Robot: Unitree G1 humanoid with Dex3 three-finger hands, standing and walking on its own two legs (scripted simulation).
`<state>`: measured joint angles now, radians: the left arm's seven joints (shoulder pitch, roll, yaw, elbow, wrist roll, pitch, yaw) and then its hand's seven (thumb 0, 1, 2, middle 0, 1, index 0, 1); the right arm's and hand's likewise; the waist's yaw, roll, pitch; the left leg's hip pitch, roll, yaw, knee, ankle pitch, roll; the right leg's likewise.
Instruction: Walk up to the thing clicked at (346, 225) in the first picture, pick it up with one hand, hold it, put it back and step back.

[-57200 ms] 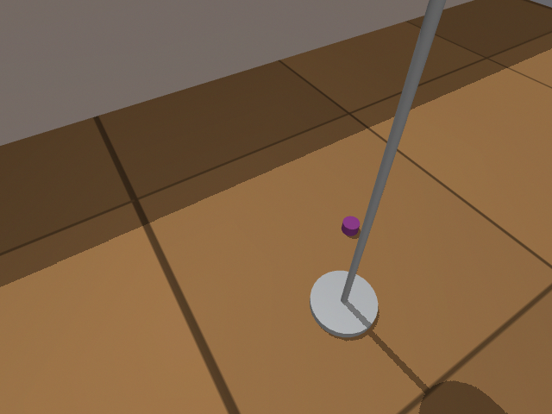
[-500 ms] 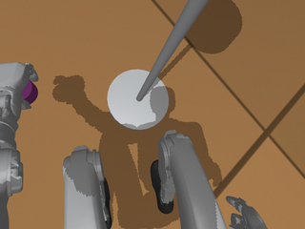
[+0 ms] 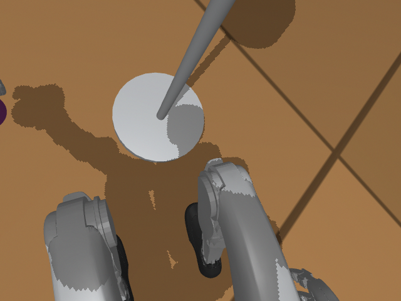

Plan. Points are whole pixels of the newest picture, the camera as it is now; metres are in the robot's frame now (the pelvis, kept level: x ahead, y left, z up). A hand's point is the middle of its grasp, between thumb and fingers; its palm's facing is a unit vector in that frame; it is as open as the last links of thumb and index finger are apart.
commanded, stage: crouch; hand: left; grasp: from above
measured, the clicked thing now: out of the picture +0.50 +0.32 -0.20
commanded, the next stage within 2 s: lower in 0.16 s
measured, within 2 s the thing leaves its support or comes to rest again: rests again in 1.68 s
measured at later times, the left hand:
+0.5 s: hand out of the picture +0.50 +0.31 -0.21, palm faces -0.49 -0.08 -0.87, open 8.8 cm
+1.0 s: hand (0, 117) +0.50 +0.31 -0.26, palm faces -0.48 -0.09 -0.87, open 8.8 cm
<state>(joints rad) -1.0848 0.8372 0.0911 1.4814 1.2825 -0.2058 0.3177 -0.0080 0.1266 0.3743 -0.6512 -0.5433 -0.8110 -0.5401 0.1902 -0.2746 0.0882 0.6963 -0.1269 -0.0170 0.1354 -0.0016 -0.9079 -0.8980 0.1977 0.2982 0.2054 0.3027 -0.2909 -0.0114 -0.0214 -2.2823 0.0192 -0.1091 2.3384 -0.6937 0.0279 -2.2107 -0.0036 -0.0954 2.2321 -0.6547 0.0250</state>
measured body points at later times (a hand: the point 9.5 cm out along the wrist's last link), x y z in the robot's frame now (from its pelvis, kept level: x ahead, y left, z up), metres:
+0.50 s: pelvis +0.00 +0.00 -0.03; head +0.28 +0.08 +0.32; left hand +0.52 +0.31 -0.16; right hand +0.03 -0.27 -0.11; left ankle +0.07 +0.12 -0.32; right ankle +0.11 -0.12 -0.32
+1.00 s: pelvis +0.00 +0.00 -0.04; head +0.30 +0.10 +0.29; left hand +0.52 +0.31 -0.21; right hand +0.02 -0.26 -0.11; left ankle +0.07 +0.12 -0.32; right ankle +0.11 -0.12 -0.32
